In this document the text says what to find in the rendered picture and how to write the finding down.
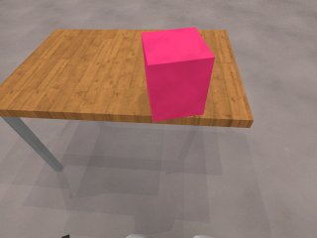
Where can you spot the table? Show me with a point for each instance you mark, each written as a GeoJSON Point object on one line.
{"type": "Point", "coordinates": [100, 75]}

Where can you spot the carton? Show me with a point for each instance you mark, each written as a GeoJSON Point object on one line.
{"type": "Point", "coordinates": [178, 66]}

